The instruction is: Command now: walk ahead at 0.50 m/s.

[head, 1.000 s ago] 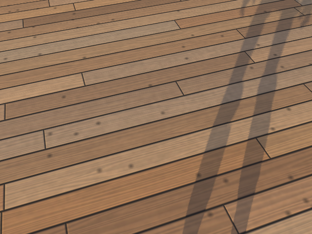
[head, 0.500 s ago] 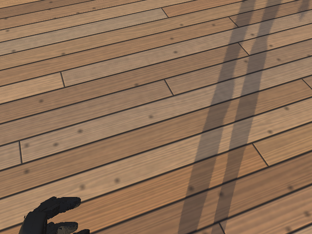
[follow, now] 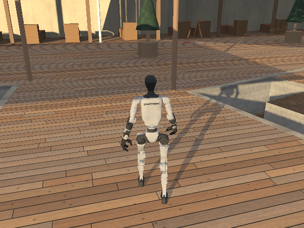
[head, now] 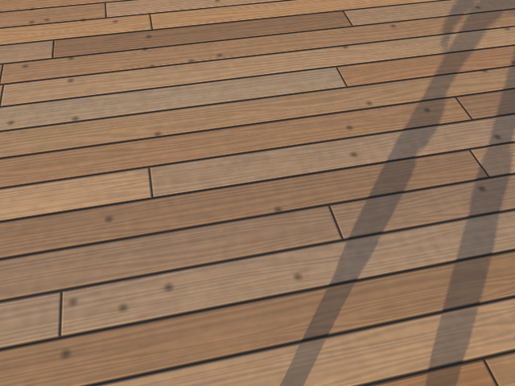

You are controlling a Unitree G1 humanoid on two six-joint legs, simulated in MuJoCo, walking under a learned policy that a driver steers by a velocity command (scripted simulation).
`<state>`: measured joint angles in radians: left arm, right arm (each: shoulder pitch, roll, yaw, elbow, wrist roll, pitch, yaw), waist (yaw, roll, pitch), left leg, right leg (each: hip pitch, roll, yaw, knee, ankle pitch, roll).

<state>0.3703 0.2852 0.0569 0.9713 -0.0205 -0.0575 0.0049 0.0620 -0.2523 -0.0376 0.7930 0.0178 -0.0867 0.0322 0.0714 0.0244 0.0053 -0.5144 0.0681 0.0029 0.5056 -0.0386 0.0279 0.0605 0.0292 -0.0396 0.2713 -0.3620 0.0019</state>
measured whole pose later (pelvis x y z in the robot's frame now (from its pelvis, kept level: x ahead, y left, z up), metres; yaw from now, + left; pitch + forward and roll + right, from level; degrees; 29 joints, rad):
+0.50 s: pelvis +0.27 +0.01 +0.01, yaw +3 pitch +2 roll +2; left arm -0.01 0.25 0.03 0.83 -0.01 -0.09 -0.03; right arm 0.41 -0.25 -0.06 0.96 0.02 -0.07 -0.01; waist -0.09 -0.04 0.02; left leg 0.04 -0.04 -0.01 0.25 -0.32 0.01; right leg -0.55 -0.06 0.04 0.49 0.04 0.00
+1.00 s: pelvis +0.53 +0.02 +0.00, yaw +20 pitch +1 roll -3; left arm 0.28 0.28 0.08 0.96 -0.01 -0.07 0.01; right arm 0.10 -0.26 -0.07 0.73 0.02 -0.02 0.04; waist 0.08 0.03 0.04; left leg -0.63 0.11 0.02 0.68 -0.04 0.04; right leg 0.08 0.00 -0.26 0.23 -0.32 0.02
